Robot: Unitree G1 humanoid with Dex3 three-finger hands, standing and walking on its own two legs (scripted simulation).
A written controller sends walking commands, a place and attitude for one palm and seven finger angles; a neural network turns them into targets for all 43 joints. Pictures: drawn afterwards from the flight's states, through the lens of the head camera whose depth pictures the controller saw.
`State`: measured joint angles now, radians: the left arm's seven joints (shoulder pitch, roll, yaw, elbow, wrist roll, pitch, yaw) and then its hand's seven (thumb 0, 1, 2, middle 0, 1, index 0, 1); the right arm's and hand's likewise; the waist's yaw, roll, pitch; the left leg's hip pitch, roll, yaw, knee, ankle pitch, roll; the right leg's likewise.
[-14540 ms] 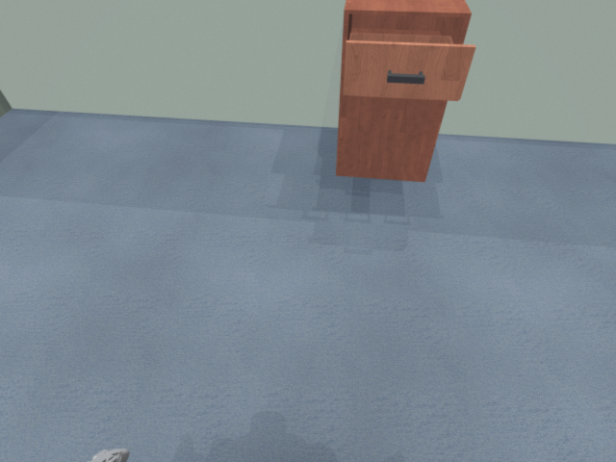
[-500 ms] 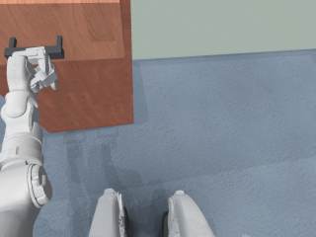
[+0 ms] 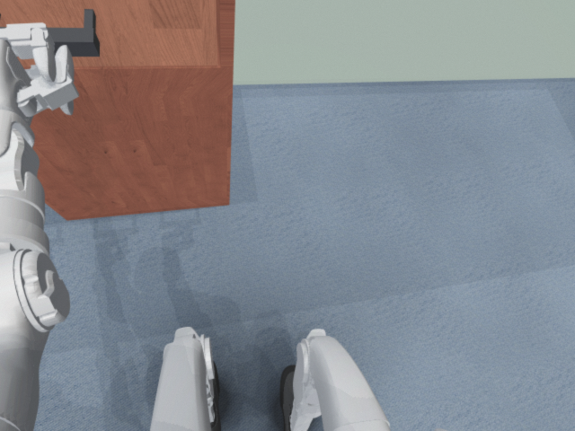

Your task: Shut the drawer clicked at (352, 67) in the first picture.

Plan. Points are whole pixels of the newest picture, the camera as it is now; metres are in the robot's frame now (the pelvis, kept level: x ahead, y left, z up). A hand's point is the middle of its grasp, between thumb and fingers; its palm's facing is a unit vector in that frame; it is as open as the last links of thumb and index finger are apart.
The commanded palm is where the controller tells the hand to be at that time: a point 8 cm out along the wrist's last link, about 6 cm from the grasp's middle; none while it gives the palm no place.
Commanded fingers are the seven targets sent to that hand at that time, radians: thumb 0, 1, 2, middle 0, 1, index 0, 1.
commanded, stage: push the drawer shut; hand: left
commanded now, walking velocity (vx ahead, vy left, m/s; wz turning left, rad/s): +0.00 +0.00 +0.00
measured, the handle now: (41, 29) +0.60 +0.28 +0.06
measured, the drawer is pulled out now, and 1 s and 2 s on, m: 0.00 0.00 0.00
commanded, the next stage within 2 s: pull the fist back off the drawer in 0.34 s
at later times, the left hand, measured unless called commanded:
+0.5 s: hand (57, 73) +0.54 +0.25 +0.06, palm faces +0.09 -0.99 -0.08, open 3.2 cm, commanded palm +0.58 +0.25 +0.07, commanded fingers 0.00 0.90 0.90 -1.40 -1.60 -1.40 -1.60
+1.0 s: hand (66, 79) +0.53 +0.24 +0.06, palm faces +0.10 -0.99 -0.05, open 3.0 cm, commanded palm +0.52 +0.25 +0.07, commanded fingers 0.00 0.90 0.90 -1.40 -1.60 -1.40 -1.60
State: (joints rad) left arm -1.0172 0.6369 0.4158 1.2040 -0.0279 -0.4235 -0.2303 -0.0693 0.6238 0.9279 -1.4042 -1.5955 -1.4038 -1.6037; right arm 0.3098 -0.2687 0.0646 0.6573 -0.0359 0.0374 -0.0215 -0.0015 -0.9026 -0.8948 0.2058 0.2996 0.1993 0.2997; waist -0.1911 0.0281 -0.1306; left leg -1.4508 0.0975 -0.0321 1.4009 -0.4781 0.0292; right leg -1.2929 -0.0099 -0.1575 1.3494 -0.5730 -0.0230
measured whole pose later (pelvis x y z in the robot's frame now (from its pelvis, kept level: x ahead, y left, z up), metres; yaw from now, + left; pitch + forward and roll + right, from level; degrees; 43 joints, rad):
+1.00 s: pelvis -0.01 +0.01 +0.01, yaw -1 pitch +30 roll -7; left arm -0.98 0.60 0.40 1.10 -0.04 -0.37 -0.19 -0.02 0.69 0.89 -1.40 -1.60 -1.40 -1.60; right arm 0.33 -0.26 0.06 0.66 -0.04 0.01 0.00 0.00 -0.90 -0.89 0.21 0.30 0.20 0.30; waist -0.19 0.03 -0.12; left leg -1.44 0.09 -0.02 1.37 -0.46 0.04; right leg -1.28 0.00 -0.14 1.31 -0.54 -0.01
